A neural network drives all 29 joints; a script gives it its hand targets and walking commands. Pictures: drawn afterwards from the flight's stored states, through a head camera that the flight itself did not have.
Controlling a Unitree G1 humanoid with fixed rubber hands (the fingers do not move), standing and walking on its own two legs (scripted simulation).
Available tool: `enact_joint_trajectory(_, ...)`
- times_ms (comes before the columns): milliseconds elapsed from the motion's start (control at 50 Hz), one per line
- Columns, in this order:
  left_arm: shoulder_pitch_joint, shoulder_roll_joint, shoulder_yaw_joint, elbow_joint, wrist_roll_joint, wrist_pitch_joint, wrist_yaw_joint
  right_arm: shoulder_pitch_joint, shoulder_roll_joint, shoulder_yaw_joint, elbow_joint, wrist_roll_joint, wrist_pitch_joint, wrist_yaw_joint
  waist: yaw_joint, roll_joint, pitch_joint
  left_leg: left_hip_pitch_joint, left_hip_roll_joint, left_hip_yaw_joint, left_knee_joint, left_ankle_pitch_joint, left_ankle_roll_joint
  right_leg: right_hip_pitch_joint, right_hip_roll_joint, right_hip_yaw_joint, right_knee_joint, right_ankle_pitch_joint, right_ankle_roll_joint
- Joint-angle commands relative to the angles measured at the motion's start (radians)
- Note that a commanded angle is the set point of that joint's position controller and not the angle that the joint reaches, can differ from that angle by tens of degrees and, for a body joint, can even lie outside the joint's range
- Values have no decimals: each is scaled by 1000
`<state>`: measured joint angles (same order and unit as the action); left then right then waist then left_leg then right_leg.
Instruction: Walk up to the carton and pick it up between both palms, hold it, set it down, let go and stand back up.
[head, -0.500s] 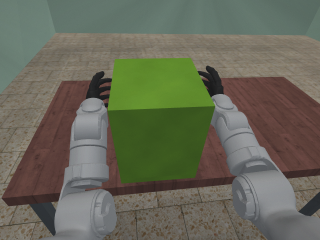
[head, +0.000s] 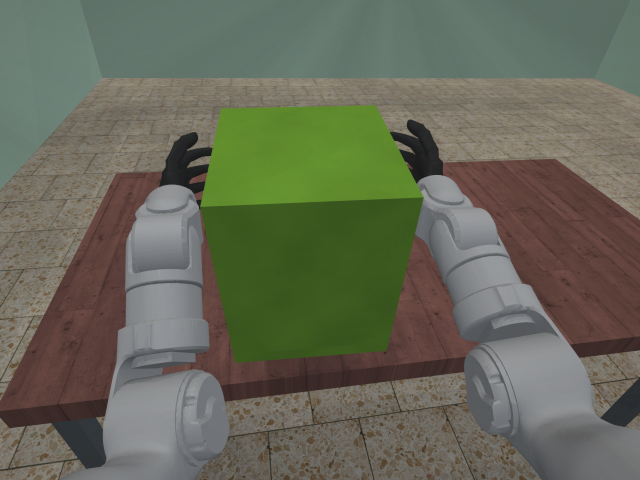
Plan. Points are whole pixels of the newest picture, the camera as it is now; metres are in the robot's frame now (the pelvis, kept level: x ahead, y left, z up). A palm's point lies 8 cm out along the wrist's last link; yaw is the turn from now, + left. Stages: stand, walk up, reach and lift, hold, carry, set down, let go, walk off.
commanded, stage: reach and lift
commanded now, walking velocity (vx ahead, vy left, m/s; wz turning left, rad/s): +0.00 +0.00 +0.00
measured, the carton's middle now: (306, 232) +0.39 -0.01 +0.17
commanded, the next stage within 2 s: hold in 0.66 s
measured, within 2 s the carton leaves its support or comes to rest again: neither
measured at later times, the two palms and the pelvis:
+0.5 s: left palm (171, 180) +0.38 +0.14 +0.26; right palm (425, 162) +0.38 -0.15 +0.27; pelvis +0.00 -0.01 +0.00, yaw +1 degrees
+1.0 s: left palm (164, 167) +0.38 +0.15 +0.27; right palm (428, 141) +0.38 -0.15 +0.30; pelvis +0.00 -0.01 +0.00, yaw +1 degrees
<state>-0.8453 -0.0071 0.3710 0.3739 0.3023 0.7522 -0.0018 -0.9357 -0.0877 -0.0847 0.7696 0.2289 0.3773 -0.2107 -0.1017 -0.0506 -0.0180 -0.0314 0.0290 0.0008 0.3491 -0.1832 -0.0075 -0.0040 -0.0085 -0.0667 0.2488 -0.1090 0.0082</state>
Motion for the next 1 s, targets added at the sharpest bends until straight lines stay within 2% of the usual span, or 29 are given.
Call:
enact_joint_trajectory(0,-732,-603,-481,-171,-159,-75,-106,-800,665,348,-334,138,-35,87,-17,106,-441,78,-73,0,-2,301,-31,170,88,2,28,215,36)
enact_joint_trajectory(40,-697,-611,-518,-189,-177,-65,-102,-774,648,374,-343,172,-25,77,-20,112,-456,105,-69,-1,20,391,-47,155,100,-8,33,271,39)
enact_joint_trajectory(120,-669,-571,-460,-144,-152,-42,-117,-795,635,370,-388,163,-2,59,-5,59,-372,65,-68,-5,-6,260,-23,138,88,7,9,186,41)
enact_joint_trajectory(160,-672,-555,-419,-69,-122,-18,-129,-800,613,323,-309,141,21,59,1,60,-285,15,-67,-2,-43,165,-10,120,82,8,-2,104,37)
enact_joint_trajectory(180,-705,-546,-442,-159,-150,-29,-132,-796,632,346,-346,145,20,59,-27,43,-387,47,-76,5,-37,183,-12,141,84,-2,10,159,41)
enact_joint_trajectory(200,-727,-554,-462,-167,-165,-32,-130,-813,660,371,-381,170,21,56,0,64,-431,32,-74,6,-33,197,-16,152,80,6,19,179,45)
enact_joint_trajectory(240,-760,-577,-471,-174,-167,-39,-127,-815,661,365,-366,178,32,59,-17,77,-430,43,-78,2,-16,247,-25,171,93,2,21,193,43)
enact_joint_trajectory(260,-743,-577,-458,-142,-157,-31,-126,-820,655,358,-343,184,38,59,-7,89,-396,35,-75,0,-20,229,-22,155,85,14,12,165,42)
enact_joint_trajectory(280,-730,-559,-412,-69,-141,-22,-134,-847,637,315,-320,158,46,58,-10,62,-357,11,-74,0,-40,148,-14,126,80,10,6,101,43)
enact_joint_trajectory(300,-762,-565,-447,-173,-156,-35,-131,-849,690,360,-374,181,39,59,16,85,-441,25,-80,8,-30,175,-12,153,82,13,26,155,49)
enact_joint_trajectory(320,-774,-565,-451,-128,-173,-31,-125,-870,667,349,-356,186,42,61,5,90,-438,4,-76,-3,-29,171,-14,140,77,9,22,137,41)
enact_joint_trajectory(380,-749,-542,-398,-108,-150,-21,-125,-846,660,351,-330,181,62,57,20,43,-402,-1,-76,2,-39,170,-10,167,83,23,25,169,51)
enact_joint_trajectory(440,-781,-567,-433,-115,-178,-14,-135,-839,645,321,-285,191,76,50,-31,96,-415,6,-78,-4,-28,177,-28,136,89,12,27,171,45)
enact_joint_trajectory(500,-724,-553,-422,-130,-177,-8,-128,-868,643,373,-389,240,82,43,20,62,-469,19,-81,0,7,284,-29,182,102,16,40,263,53)
enact_joint_trajectory(520,-757,-534,-414,-128,-175,-1,-133,-859,645,367,-348,232,99,37,1,64,-426,19,-77,-3,-1,253,-27,166,93,18,37,220,47)
enact_joint_trajectory(540,-762,-524,-390,-101,-166,5,-135,-865,654,374,-363,230,106,39,9,43,-425,2,-85,-2,-10,226,-16,185,87,25,35,228,54)
enact_joint_trajectory(560,-736,-554,-412,-114,-178,9,-140,-852,658,375,-369,239,107,32,0,50,-417,-12,-86,-5,-9,236,-20,189,85,27,34,259,56)
enact_joint_trajectory(640,-814,-538,-423,-139,-179,15,-153,-838,632,319,-276,236,139,42,-19,109,-383,-35,-84,-12,-35,172,-33,172,85,22,27,155,42)
enact_joint_trajectory(680,-827,-549,-441,-132,-205,11,-144,-895,631,327,-294,257,131,47,-5,106,-419,-28,-76,-12,-19,197,-39,136,93,25,29,153,37)
enact_joint_trajectory(700,-854,-562,-453,-138,-200,9,-137,-901,631,320,-295,275,129,49,-6,163,-446,-25,-77,-12,-11,208,-49,134,92,13,34,145,31)
enact_joint_trajectory(740,-860,-583,-493,-155,-228,6,-128,-889,624,325,-310,278,126,46,-31,155,-481,-5,-73,-25,3,252,-55,126,100,16,29,173,29)
enact_joint_trajectory(760,-864,-569,-488,-198,-236,-1,-121,-901,640,355,-349,287,132,45,-5,112,-512,15,-73,-30,11,279,-47,137,104,21,31,191,35)
enact_joint_trajectory(780,-858,-577,-482,-148,-242,7,-116,-932,638,358,-352,291,137,42,-16,108,-499,12,-75,-23,12,285,-47,132,93,31,26,211,38)
enact_joint_trajectory(800,-847,-550,-454,-143,-225,11,-115,-910,625,344,-310,296,149,45,7,112,-432,-23,-73,-27,5,247,-48,120,101,30,29,170,35)
enact_joint_trajectory(840,-863,-543,-438,-131,-211,14,-115,-886,620,329,-272,278,160,45,-6,98,-430,-28,-67,-28,-18,186,-36,107,94,28,21,116,27)
enact_joint_trajectory(880,-835,-525,-376,-75,-194,19,-119,-913,627,338,-274,270,166,48,22,61,-417,-68,-70,-19,-42,148,-14,139,92,37,22,103,36)
enact_joint_trajectory(920,-857,-524,-393,-86,-211,23,-121,-953,627,330,-305,292,166,46,27,60,-448,-56,-73,-16,-29,174,-22,136,96,35,22,124,38)
enact_joint_trajectory(960,-896,-550,-447,-127,-245,18,-122,-921,633,338,-302,305,171,36,-4,104,-495,-56,-75,-27,-7,217,-46,172,96,36,38,184,39)
enact_joint_trajectory(980,-898,-542,-434,-133,-235,21,-119,-919,645,348,-300,313,176,36,7,110,-470,-45,-83,-21,-6,229,-39,149,92,37,31,189,43)
